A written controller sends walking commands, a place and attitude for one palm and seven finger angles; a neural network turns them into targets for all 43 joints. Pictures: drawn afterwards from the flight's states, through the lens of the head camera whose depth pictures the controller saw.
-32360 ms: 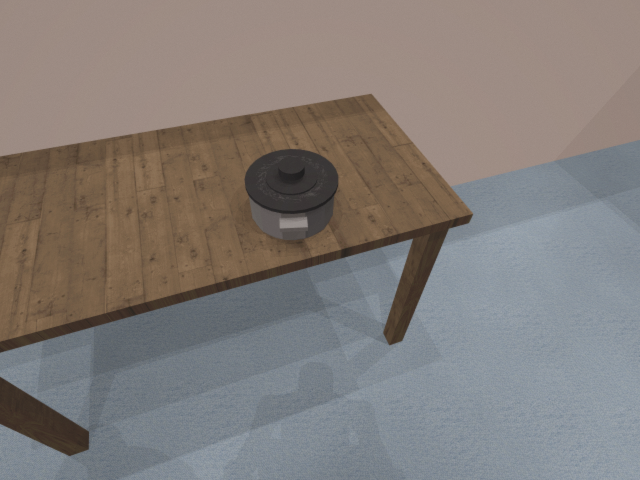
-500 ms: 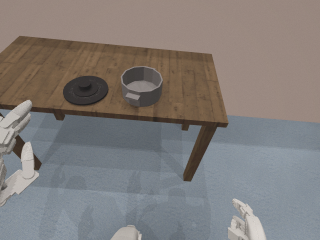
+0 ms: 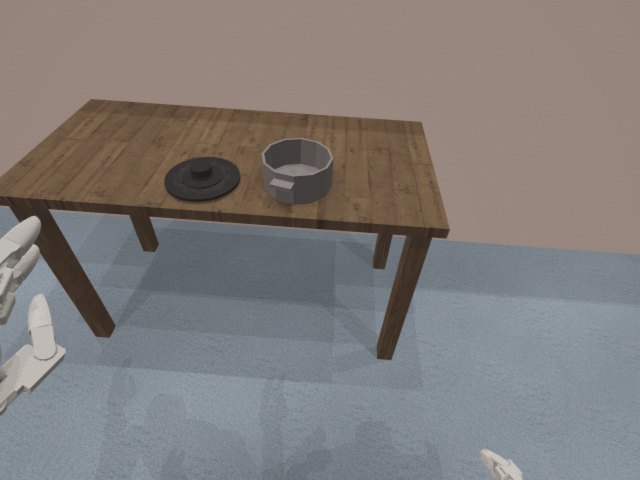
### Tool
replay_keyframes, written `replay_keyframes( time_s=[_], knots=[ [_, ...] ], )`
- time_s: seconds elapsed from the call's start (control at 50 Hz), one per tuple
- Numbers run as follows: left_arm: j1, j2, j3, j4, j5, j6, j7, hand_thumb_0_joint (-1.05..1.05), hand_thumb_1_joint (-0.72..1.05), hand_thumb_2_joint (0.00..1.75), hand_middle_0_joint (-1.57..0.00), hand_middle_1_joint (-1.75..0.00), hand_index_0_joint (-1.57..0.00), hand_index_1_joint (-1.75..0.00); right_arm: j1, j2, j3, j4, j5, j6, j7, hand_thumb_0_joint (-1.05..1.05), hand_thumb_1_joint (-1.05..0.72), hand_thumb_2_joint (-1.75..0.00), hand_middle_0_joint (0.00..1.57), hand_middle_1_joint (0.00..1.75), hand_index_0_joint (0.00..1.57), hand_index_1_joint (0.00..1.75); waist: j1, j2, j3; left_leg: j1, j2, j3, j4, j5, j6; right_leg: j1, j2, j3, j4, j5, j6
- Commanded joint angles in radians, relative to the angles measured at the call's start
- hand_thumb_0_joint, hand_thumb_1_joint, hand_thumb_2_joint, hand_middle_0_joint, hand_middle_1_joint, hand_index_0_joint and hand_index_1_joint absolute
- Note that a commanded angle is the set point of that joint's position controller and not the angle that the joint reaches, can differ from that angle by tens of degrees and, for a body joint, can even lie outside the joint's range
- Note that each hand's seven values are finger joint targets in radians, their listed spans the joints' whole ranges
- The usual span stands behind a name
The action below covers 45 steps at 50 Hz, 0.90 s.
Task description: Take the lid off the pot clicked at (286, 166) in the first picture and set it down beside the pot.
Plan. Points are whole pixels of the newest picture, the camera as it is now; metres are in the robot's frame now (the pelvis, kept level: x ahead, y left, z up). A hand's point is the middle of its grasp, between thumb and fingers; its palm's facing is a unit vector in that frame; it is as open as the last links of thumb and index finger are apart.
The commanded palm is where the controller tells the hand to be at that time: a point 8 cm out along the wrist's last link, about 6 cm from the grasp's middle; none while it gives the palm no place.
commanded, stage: stop stepping back and stand still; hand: left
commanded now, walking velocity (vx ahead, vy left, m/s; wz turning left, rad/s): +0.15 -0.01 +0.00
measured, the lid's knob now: (201, 169) +0.81 +0.35 -0.07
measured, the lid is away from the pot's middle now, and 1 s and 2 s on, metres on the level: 0.24 0.24 0.24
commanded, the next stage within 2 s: let the arm hang, fingers relaxed in 1.24 s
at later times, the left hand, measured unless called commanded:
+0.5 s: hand (65, 391) +0.17 +0.27 +0.10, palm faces +0.35 -0.84 -0.42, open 7.4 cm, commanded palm none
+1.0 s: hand out of the picture -0.04 +0.21 -0.17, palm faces +0.16 -0.96 -0.23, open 7.2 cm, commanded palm none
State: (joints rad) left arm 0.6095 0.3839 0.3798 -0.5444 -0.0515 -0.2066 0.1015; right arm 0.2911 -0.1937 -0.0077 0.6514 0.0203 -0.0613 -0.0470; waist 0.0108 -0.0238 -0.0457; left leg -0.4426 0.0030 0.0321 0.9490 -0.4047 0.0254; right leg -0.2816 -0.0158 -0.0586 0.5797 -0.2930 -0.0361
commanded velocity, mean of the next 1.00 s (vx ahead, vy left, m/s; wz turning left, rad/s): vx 0.04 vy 0.00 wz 0.00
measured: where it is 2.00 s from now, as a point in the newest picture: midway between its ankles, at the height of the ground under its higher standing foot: outside the picture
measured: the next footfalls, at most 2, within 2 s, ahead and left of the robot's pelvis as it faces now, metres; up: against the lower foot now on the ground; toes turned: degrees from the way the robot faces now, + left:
left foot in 0.06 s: +0.05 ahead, +0.13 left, +0.00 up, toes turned +6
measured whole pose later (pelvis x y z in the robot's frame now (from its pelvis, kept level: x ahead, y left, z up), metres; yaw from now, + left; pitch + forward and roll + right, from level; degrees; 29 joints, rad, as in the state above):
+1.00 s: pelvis +0.01 +0.01 +0.01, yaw +8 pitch +0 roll -1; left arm 0.31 0.23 0.02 1.07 0.00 0.02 0.03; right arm 0.31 -0.14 -0.03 1.04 -0.01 0.02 -0.02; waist 0.01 -0.01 0.10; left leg -0.26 0.00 -0.04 0.52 -0.26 0.01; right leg -0.19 0.03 0.05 0.46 -0.27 0.01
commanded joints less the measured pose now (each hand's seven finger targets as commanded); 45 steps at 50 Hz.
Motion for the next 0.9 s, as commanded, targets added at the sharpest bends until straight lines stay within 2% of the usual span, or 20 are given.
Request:
replay_keyframes(
  time_s=[0.0,0.04,0.08,0.16,0.18,0.22,0.24,0.32,0.38,0.4,0.42,0.44,0.48,0.56,0.58,0.62,0.64,0.68,0.78,0.88],
  knots=[
    [-0.125,0.141,0.041,-0.188,0.016,-0.051,0.041,0.00,0.90,0.90,-0.20,-0.30,-0.20,-0.30,-0.154,-0.116,-0.033,-0.203,-0.001,-0.118,-0.033,0.00,-0.90,-0.90,0.20,0.30,0.20,0.30,-0.043,-0.036,0.062,0.209,0.023,0.023,-0.503,-0.045,0.045,-0.120,-0.161,0.179,-0.217,-0.364,-0.044],
    [-0.079,0.165,0.060,-0.324,0.008,-0.067,0.051,0.00,0.90,0.90,-0.20,-0.30,-0.20,-0.30,-0.152,-0.150,-0.038,-0.241,0.000,-0.143,-0.028,0.00,-0.90,-0.90,0.20,0.30,0.20,0.30,-0.021,0.266,0.019,0.281,0.199,-0.249,-0.677,-0.023,0.113,-0.121,0.011,0.034,0.111,-0.141,0.025],
    [-0.018,0.197,0.099,-0.329,0.014,-0.049,0.052,0.00,0.90,0.90,-0.20,-0.30,-0.20,-0.30,-0.166,-0.119,-0.030,-0.226,-0.005,-0.154,-0.015,0.00,-0.90,-0.90,0.20,0.30,0.20,0.30,-0.019,0.333,0.063,0.069,0.273,-0.401,-0.789,-0.271,0.165,-0.085,0.029,0.044,0.255,-0.206,0.046],
    [0.046,0.198,0.129,-0.291,0.019,-0.032,0.057,0.00,0.90,0.90,-0.20,-0.30,-0.20,-0.30,-0.155,-0.126,-0.032,-0.207,0.002,-0.151,0.002,0.00,-0.90,-0.90,0.20,0.30,0.20,0.30,0.001,0.156,0.061,-0.050,0.181,-0.186,-0.592,-0.138,0.090,0.176,0.031,0.033,-0.050,-0.092,0.037],
    [0.024,0.190,0.119,-0.261,0.020,-0.035,0.054,0.00,0.90,0.90,-0.20,-0.30,-0.20,-0.30,-0.154,-0.128,-0.041,-0.204,0.003,-0.142,-0.001,0.00,-0.90,-0.90,0.20,0.30,0.20,0.30,-0.006,0.040,0.063,-0.077,0.111,-0.110,-0.462,-0.127,0.059,0.205,0.004,0.101,-0.163,-0.121,0.018],
    [-0.030,0.185,0.105,-0.201,0.019,-0.046,0.046,0.00,0.90,0.90,-0.20,-0.30,-0.20,-0.30,-0.162,-0.130,-0.066,-0.199,0.003,-0.120,0.001,0.00,-0.90,-0.90,0.20,0.30,0.20,0.30,-0.018,-0.202,0.072,-0.150,-0.033,-0.001,-0.009,-0.112,0.005,0.081,-0.271,0.597,-0.419,-0.465,-0.118],
    [-0.067,0.184,0.109,-0.180,0.015,-0.056,0.043,0.00,0.90,0.90,-0.20,-0.30,-0.20,-0.30,-0.146,-0.134,-0.071,-0.179,-0.006,-0.110,0.002,0.00,-0.90,-0.90,0.20,0.30,0.20,0.30,-0.026,-0.162,0.084,-0.132,-0.010,-0.045,0.114,-0.068,0.004,0.013,-0.305,0.626,-0.443,-0.462,-0.144],
    [-0.081,0.148,0.076,-0.176,0.015,-0.062,0.034,0.00,0.90,0.90,-0.20,-0.30,-0.20,-0.30,-0.172,-0.101,-0.036,-0.192,-0.003,-0.092,-0.014,0.00,-0.90,-0.90,0.20,0.30,0.20,0.30,-0.033,-0.112,0.060,0.039,0.041,-0.019,-0.192,-0.031,0.017,-0.028,-0.249,0.353,-0.330,-0.187,-0.127],
    [-0.067,0.130,0.054,-0.223,0.014,-0.064,0.046,0.00,0.90,0.90,-0.20,-0.30,-0.20,-0.30,-0.167,-0.110,-0.030,-0.192,-0.014,-0.106,-0.026,0.00,-0.90,-0.90,0.20,0.30,0.20,0.30,-0.029,-0.013,0.039,0.270,0.027,0.003,-0.511,0.047,0.035,-0.069,-0.144,0.202,-0.236,-0.198,-0.045],
    [-0.067,0.137,0.058,-0.273,0.013,-0.071,0.050,0.00,0.90,0.90,-0.20,-0.30,-0.20,-0.30,-0.174,-0.129,-0.039,-0.205,-0.017,-0.114,-0.028,0.00,-0.90,-0.90,0.20,0.30,0.20,0.30,-0.019,0.075,0.026,0.285,0.102,-0.100,-0.577,0.048,0.063,-0.053,-0.080,0.155,-0.157,-0.137,-0.010],
    [-0.125,-0.076,-0.337,0.604,0.103,0.045,-0.067,0.00,0.90,0.90,-0.20,-0.30,-0.20,-0.30,-0.079,-0.253,-0.114,0.018,-0.011,-0.174,0.069,0.00,-0.90,-0.90,0.20,0.30,0.20,0.30,-0.119,0.176,0.058,0.269,0.219,-0.321,-0.507,0.292,0.103,-0.287,-0.057,0.001,0.180,-0.020,0.034],
    [-0.192,-0.074,-0.249,0.602,0.107,0.168,-0.084,0.00,0.90,0.90,-0.20,-0.30,-0.20,-0.30,-0.023,-0.267,-0.108,0.004,-0.036,-0.049,0.074,0.00,-0.90,-0.90,0.20,0.30,0.20,0.30,-0.090,0.139,0.046,0.159,0.308,-0.457,-0.588,0.332,0.176,-0.259,-0.008,0.046,0.315,-0.241,0.040],
    [-0.261,-0.099,-0.267,0.672,0.091,0.200,-0.093,0.00,0.90,0.90,-0.20,-0.30,-0.20,-0.30,-0.035,-0.224,-0.087,-0.030,-0.060,-0.012,0.055,0.00,-0.90,-0.90,0.20,0.30,0.20,0.30,-0.072,0.053,0.000,0.086,0.306,-0.542,-0.603,0.242,0.221,-0.259,0.006,0.116,0.467,-0.304,0.031],
    [-0.305,-0.090,-0.304,0.963,0.081,0.198,-0.096,0.00,0.90,0.90,-0.20,-0.30,-0.20,-0.30,-0.089,-0.198,-0.065,0.028,-0.063,0.016,0.037,0.00,-0.90,-0.90,0.20,0.30,0.20,0.30,0.006,0.045,-0.062,0.189,0.161,-0.225,-0.453,0.643,0.108,-0.005,0.037,0.063,0.071,-0.083,0.039],
    [-0.280,-0.055,-0.300,1.045,0.080,0.196,-0.090,0.00,0.90,0.90,-0.20,-0.30,-0.20,-0.30,-0.101,-0.174,-0.060,0.050,-0.049,0.023,0.035,0.00,-0.90,-0.90,0.20,0.30,0.20,0.30,0.023,0.013,-0.077,0.141,0.085,-0.147,-0.388,0.528,0.054,0.125,0.013,0.132,-0.074,0.118,0.030],
    [-0.319,0.057,-0.301,1.147,0.080,0.193,-0.078,0.00,0.90,0.90,-0.20,-0.30,-0.20,-0.30,-0.063,-0.105,-0.053,0.075,-0.022,0.038,0.041,0.00,-0.90,-0.90,0.20,0.30,0.20,0.30,-0.016,-0.041,0.004,0.020,-0.033,-0.030,-0.276,0.044,-0.024,0.121,-0.256,0.450,-0.257,0.157,-0.087],
    [-0.370,0.066,-0.315,1.190,0.078,0.194,-0.082,0.00,0.90,0.90,-0.20,-0.30,-0.20,-0.30,-0.030,-0.101,-0.057,0.110,-0.025,0.050,0.048,0.00,-0.90,-0.90,0.20,0.30,0.20,0.30,-0.046,0.027,0.030,0.111,-0.027,-0.029,-0.259,0.009,-0.024,-0.007,-0.248,0.428,-0.291,-0.059,-0.120],
    [-0.415,0.017,-0.325,1.282,0.068,0.189,-0.076,0.00,0.90,0.90,-0.20,-0.30,-0.20,-0.30,-0.029,-0.097,-0.053,0.159,-0.030,0.062,0.043,0.00,-0.90,-0.90,0.20,0.30,0.20,0.30,-0.050,-0.105,0.104,0.132,-0.004,-0.050,-0.294,0.118,-0.018,-0.041,-0.153,0.370,-0.301,-0.008,-0.092],
    [-0.332,-0.068,-0.327,1.433,0.057,0.198,-0.079,0.00,0.90,0.90,-0.20,-0.30,-0.20,-0.30,0.006,-0.098,-0.052,0.249,-0.034,0.046,0.021,0.00,-0.90,-0.90,0.20,0.30,0.20,0.30,-0.020,0.201,0.014,0.222,0.107,-0.180,-0.523,0.293,0.037,0.069,-0.013,0.141,-0.123,0.128,-0.012],
    [-0.295,-0.094,-0.351,1.531,0.057,0.198,-0.073,0.00,0.90,0.90,-0.20,-0.30,-0.20,-0.30,0.037,-0.088,-0.052,0.303,-0.025,0.048,0.011,0.00,-0.90,-0.90,0.20,0.30,0.20,0.30,-0.014,0.071,0.009,0.243,0.100,-0.154,-0.522,0.315,0.041,0.118,-0.025,0.136,-0.164,0.177,-0.002]
  ],
)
